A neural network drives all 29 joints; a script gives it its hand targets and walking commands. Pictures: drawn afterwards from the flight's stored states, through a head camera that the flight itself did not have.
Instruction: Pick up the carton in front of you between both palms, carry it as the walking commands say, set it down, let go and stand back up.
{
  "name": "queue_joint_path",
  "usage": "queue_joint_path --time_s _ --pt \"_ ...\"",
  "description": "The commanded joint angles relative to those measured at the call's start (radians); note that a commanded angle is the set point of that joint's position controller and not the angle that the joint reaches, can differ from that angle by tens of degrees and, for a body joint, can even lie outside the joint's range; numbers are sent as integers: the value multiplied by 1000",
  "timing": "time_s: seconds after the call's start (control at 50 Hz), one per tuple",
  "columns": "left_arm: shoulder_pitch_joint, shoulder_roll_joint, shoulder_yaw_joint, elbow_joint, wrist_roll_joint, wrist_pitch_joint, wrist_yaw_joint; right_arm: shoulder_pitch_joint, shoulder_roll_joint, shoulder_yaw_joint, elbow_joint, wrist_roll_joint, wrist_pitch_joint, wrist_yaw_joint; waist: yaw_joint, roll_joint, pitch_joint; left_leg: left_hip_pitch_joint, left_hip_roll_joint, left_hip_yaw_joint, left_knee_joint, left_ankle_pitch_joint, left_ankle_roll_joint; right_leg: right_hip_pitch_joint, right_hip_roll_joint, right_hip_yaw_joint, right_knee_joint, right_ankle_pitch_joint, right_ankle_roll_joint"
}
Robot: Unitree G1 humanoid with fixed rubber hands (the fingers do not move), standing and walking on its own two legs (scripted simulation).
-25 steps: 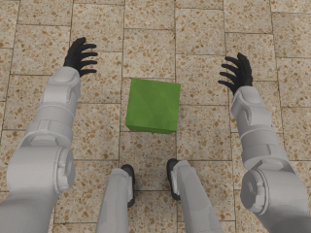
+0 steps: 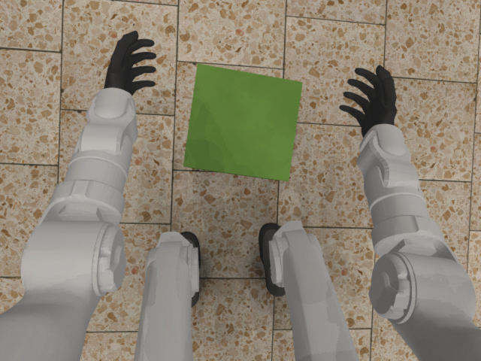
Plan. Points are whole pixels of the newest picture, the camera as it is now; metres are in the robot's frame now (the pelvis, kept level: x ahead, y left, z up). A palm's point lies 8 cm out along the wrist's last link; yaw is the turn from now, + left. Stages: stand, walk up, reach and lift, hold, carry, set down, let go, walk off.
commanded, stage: reach and lift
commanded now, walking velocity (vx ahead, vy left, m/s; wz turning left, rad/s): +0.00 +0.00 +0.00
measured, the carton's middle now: (238, 132) +0.48 -0.03 -0.41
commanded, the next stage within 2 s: none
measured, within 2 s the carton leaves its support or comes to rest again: leaves its support in 1.34 s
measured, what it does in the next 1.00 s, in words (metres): lowers itself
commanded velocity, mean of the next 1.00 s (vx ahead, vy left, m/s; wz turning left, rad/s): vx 0.00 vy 0.00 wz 0.00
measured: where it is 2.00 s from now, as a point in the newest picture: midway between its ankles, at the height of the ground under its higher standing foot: (232, 277)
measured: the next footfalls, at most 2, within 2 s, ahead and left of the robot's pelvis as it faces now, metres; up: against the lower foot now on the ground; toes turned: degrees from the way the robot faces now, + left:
none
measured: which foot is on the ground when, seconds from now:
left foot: down 0.00-1.00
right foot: down 0.00-1.00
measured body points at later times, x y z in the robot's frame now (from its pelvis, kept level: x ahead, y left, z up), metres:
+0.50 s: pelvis -0.04 +0.00 -0.15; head +0.33 +0.01 +0.10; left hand +0.52 +0.15 -0.35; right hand +0.46 -0.21 -0.34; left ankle +0.08 +0.12 -0.50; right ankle +0.09 -0.13 -0.50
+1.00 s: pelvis -0.04 +0.00 -0.16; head +0.33 +0.01 +0.10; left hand +0.52 +0.13 -0.35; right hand +0.48 -0.20 -0.34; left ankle +0.08 +0.12 -0.50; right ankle +0.09 -0.13 -0.50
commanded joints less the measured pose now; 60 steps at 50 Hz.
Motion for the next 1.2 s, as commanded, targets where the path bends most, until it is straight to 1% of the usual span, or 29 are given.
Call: queue_joint_path --time_s 0.0,0.06,0.12,0.22,0.28,0.34,0.4,0.48,0.5,0.52,0.54,0.58,0.6,0.64,0.7,0.74,0.84,0.92,0.98,1.04,1.06,1.08,1.1,1.12,1.16,1.18 --pt "-290 120 -62 -139 -71 -13 23 -190 -164 41 -116 65 -16 -20 -36 126 -1113 705 -31 44 43 457 -24 429 44 -96 33 459 46" --pt "-336 140 -99 -142 -118 0 31 -225 -184 71 -102 106 -3 -35 -39 133 -1101 664 -26 51 109 376 -26 389 34 -101 103 393 42" --pt "-394 158 -116 -131 -142 11 34 -291 -201 86 -91 128 7 -45 -45 130 -1053 601 -18 52 151 268 -26 335 21 -106 158 305 39" --pt "-464 179 -123 -35 -154 15 32 -384 -209 103 -12 140 14 -57 -46 100 -912 459 -1 53 210 91 -16 274 -4 -99 228 167 37" --pt "-498 190 -132 28 -158 5 27 -436 -209 114 46 142 6 -57 -40 84 -831 391 8 48 247 45 -10 250 -12 -91 269 124 36" --pt "-530 202 -141 70 -166 -13 25 -477 -214 125 96 145 -9 -57 -37 74 -782 348 14 44 290 48 -7 245 -14 -83 310 125 34" --pt "-559 215 -153 91 -179 -33 26 -519 -227 138 122 151 -27 -60 -37 67 -772 331 19 42 337 85 -6 257 -14 -77 352 158 32" --pt "-603 237 -181 53 -211 -59 36 -561 -246 168 108 181 -49 -74 -33 70 -855 371 21 50 397 165 -8 320 -11 -71 401 245 31" --pt "-609 241 -190 39 -221 -63 38 -569 -252 172 94 191 -53 -78 -37 74 -883 390 21 49 407 179 -6 328 -11 -72 411 258 31" --pt "-618 248 -189 33 -224 -64 42 -582 -252 176 88 198 -53 -82 -32 81 -867 372 19 48 413 172 -2 319 -11 -67 416 254 27" --pt "-624 245 -194 21 -228 -67 43 -567 -230 191 104 217 -54 -81 -30 85 -865 378 18 51 418 186 -2 320 -6 -70 423 267 28" --pt "-614 222 -204 19 -225 -66 44 -543 -205 217 143 236 -51 -72 -13 108 -837 396 17 56 423 218 -7 289 0 -68 433 287 27" --pt "-601 209 -206 26 -226 -64 44 -533 -204 221 154 237 -50 -68 -14 109 -825 401 16 55 426 226 -9 278 2 -69 436 288 27" --pt "-564 191 -201 57 -225 -58 43 -523 -209 220 156 231 -50 -67 -17 101 -813 396 14 55 428 226 -11 274 6 -71 435 280 27" --pt "-519 174 -192 98 -217 -55 43 -497 -214 198 169 197 -52 -76 -31 83 -774 355 10 50 421 198 -9 266 6 -70 426 262 29" --pt "-518 164 -189 104 -216 -57 40 -499 -218 182 171 177 -54 -78 -39 71 -751 325 9 45 421 184 -7 258 4 -67 423 253 29" --pt "-542 160 -182 103 -214 -67 42 -540 -195 195 149 181 -60 -76 -23 44 -727 277 6 47 412 167 1 266 3 -59 420 250 29" --pt "-573 134 -201 98 -217 -71 47 -581 -154 228 131 202 -58 -75 -9 50 -739 291 3 50 402 159 5 271 10 -59 416 239 29" --pt "-610 53 -242 94 -226 -77 44 -614 -71 271 134 218 -61 -70 -3 66 -738 315 -5 48 391 156 7 268 23 -62 411 229 26" --pt "-634 -6 -238 111 -201 -83 47 -626 -5 268 184 198 -64 -69 -8 79 -712 319 -16 44 385 151 9 251 39 -61 408 217 25" --pt "-667 -94 -261 91 -200 -79 32 -642 78 282 186 192 -62 -55 -12 89 -716 326 -24 41 387 159 12 248 46 -60 409 220 23" --pt "-709 -226 -292 92 -203 -73 10 -711 172 310 163 192 -63 -35 -14 83 -715 321 -30 39 389 160 13 232 53 -63 411 219 19" --pt "-752 -356 -313 97 -197 -67 -15 -776 279 330 153 185 -60 -10 -9 86 -704 313 -38 41 391 162 13 214 60 -65 417 217 14" --pt "-794 -495 -334 99 -191 -58 -47 -849 400 349 133 175 -52 23 -10 92 -701 312 -46 43 396 165 12 208 67 -69 426 215 10" --pt "-812 -692 -311 104 -153 -39 -98 -959 567 366 101 139 -21 87 -14 94 -680 303 -65 57 411 165 11 197 78 -79 444 198 11" --pt "-810 -758 -289 95 -135 -28 -118 -995 624 363 90 121 -4 115 -8 92 -666 284 -77 67 412 151 12 195 85 -86 449 179 9"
